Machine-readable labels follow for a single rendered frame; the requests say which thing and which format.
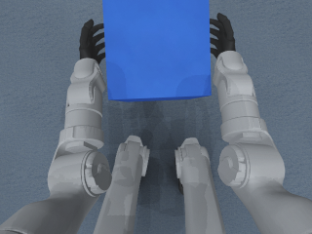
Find right robot forearm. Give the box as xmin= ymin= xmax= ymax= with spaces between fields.
xmin=213 ymin=51 xmax=285 ymax=167

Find robot left thigh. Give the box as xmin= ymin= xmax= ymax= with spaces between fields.
xmin=93 ymin=140 xmax=150 ymax=234

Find carton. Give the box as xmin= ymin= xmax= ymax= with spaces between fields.
xmin=102 ymin=0 xmax=212 ymax=102

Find robot right upper arm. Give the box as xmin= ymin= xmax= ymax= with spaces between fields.
xmin=217 ymin=142 xmax=312 ymax=234

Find robot right hand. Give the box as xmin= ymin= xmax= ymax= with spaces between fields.
xmin=210 ymin=13 xmax=236 ymax=59

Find robot left upper arm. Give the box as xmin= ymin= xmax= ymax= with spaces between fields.
xmin=0 ymin=150 xmax=112 ymax=234

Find robot right thigh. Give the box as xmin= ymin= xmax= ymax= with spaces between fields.
xmin=175 ymin=143 xmax=226 ymax=234

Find left robot forearm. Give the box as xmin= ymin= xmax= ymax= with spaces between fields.
xmin=47 ymin=58 xmax=106 ymax=185

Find robot left hand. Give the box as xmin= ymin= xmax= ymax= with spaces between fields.
xmin=79 ymin=19 xmax=106 ymax=64

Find robot thigh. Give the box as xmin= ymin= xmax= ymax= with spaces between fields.
xmin=93 ymin=140 xmax=150 ymax=234
xmin=175 ymin=143 xmax=226 ymax=234

